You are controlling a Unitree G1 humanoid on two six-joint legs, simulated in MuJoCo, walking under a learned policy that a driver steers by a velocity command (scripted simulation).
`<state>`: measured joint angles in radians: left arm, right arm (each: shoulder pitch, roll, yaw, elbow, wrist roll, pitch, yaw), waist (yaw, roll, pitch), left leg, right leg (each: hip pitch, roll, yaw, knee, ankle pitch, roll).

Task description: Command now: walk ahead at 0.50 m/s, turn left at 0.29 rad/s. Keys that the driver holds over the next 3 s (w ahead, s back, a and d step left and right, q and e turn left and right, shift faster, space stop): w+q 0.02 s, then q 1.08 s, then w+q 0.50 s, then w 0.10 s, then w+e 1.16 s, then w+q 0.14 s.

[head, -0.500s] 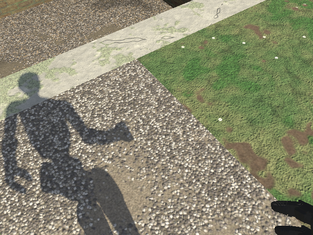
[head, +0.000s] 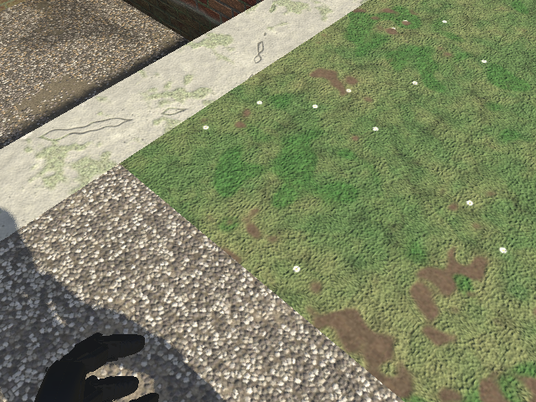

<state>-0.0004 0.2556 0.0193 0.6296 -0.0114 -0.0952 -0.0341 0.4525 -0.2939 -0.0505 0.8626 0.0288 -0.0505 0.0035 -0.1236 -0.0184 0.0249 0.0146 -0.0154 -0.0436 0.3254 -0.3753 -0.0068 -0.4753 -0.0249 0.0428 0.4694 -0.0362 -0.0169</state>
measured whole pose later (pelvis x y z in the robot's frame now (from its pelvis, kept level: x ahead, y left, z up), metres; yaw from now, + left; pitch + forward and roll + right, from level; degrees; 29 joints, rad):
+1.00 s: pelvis +0.22 -0.02 +0.01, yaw +34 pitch +1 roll +0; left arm 0.16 0.28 0.06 0.77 0.02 0.00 0.02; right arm 0.19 -0.36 -0.10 0.60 0.01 0.06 -0.02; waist 0.00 0.05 0.04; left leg -0.55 -0.10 -0.12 1.06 -0.42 -0.04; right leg -0.26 -0.01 0.00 0.48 -0.24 -0.01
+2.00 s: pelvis +0.42 +0.26 +0.01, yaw +56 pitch +1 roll -1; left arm 0.35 0.28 0.05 0.81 -0.01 -0.07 -0.02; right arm 0.17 -0.29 -0.03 0.64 -0.01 -0.09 0.00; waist 0.06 0.04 0.04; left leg -0.56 0.06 -0.06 0.92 -0.29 -0.02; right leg -0.19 0.09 0.06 0.33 -0.16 -0.07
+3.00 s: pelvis +0.79 +0.61 +0.01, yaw +23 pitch +1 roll +0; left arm 0.33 0.26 0.04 0.70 0.01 -0.02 0.01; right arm 0.14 -0.30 -0.04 0.71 -0.01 -0.07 -0.01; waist 0.04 0.03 0.04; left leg -0.67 0.11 -0.05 0.84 -0.02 -0.04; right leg -0.18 0.12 0.06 0.42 -0.24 -0.10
